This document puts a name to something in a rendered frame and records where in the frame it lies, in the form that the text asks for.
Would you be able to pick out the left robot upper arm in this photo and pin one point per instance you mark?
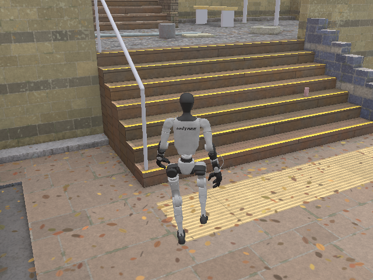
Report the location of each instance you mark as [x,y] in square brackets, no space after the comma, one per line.
[168,123]

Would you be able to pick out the right robot upper arm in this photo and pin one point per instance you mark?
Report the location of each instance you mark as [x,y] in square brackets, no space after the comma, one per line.
[207,133]

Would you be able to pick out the robot right hand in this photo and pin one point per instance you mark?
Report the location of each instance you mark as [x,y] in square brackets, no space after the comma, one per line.
[217,180]

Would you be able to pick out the robot left hand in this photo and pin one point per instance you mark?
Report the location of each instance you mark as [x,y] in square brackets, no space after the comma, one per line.
[163,160]

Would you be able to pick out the robot left forearm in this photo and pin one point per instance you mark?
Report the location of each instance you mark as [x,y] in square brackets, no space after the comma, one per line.
[160,152]

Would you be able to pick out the robot left foot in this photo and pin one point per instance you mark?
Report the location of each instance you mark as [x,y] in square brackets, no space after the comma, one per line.
[181,239]

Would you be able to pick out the robot right forearm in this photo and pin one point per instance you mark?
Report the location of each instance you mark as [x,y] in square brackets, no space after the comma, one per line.
[214,160]

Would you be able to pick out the humanoid robot torso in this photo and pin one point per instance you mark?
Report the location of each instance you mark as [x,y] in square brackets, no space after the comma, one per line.
[186,141]

